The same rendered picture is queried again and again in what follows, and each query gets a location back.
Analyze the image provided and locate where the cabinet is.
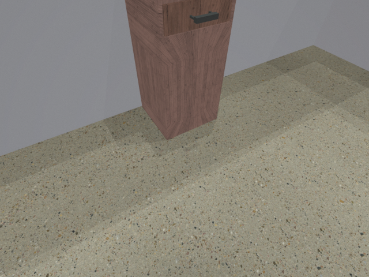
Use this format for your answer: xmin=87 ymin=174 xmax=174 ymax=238
xmin=125 ymin=0 xmax=236 ymax=140

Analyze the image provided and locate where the handle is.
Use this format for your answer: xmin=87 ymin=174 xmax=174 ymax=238
xmin=190 ymin=11 xmax=219 ymax=24

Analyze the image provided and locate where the drawer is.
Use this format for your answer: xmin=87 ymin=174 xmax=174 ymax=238
xmin=162 ymin=0 xmax=233 ymax=36

